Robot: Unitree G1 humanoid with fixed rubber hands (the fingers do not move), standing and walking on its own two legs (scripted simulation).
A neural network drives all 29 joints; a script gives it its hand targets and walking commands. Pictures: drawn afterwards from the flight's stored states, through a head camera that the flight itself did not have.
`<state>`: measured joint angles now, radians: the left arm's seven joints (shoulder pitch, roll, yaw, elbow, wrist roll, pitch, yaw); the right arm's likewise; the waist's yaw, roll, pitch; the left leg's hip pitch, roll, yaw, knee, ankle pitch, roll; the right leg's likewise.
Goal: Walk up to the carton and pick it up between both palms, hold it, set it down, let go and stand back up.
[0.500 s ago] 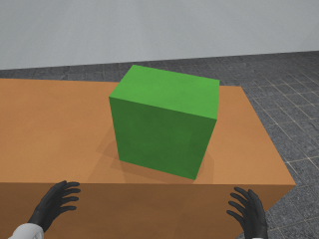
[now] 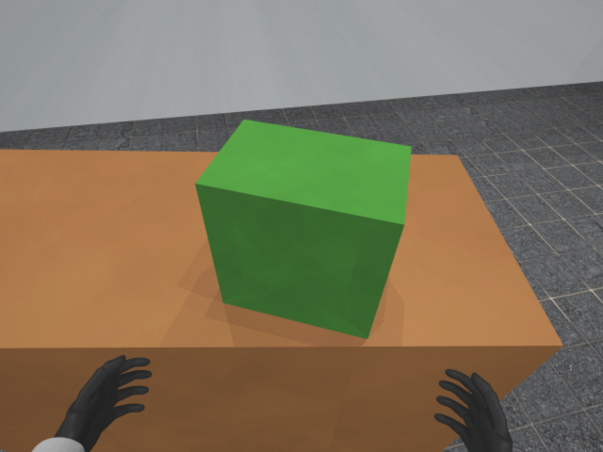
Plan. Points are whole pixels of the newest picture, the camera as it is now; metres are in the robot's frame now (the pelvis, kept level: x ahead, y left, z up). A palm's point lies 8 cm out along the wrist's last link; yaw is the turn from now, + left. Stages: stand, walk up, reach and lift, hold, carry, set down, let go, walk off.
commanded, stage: set down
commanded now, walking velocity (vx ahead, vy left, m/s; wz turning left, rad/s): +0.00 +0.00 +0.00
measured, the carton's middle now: (307, 232) +0.44 -0.02 +0.06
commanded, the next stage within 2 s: let go in 0.76 s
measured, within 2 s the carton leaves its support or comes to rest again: neither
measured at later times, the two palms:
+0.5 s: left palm out of the picture +0.17 +0.25 -0.03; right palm out of the picture +0.14 -0.22 -0.03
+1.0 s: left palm out of the picture +0.15 +0.24 -0.05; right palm out of the picture +0.14 -0.23 -0.06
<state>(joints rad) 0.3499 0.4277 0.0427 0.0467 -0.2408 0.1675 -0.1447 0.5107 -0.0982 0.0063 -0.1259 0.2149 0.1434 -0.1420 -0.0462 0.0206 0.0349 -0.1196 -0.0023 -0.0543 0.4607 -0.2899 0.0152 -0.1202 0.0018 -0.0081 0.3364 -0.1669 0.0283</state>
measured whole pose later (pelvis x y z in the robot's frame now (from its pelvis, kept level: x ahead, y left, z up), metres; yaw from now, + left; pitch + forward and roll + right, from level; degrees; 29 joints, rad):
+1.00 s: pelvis +0.00 -0.01 +0.00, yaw +0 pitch -3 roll -2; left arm 0.32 0.30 0.00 0.37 -0.11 0.12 -0.04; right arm 0.29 -0.14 -0.05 0.49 0.08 -0.12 0.00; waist -0.05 0.04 0.04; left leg -0.11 0.01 -0.05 0.45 -0.29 0.01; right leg -0.12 0.01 -0.01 0.34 -0.18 0.02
